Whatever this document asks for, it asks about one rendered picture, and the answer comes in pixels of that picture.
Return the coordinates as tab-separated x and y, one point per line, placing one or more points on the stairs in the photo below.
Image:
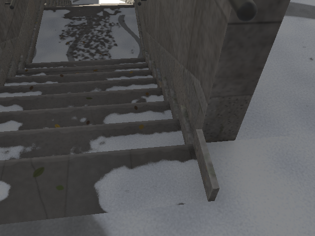
102	4
72	107

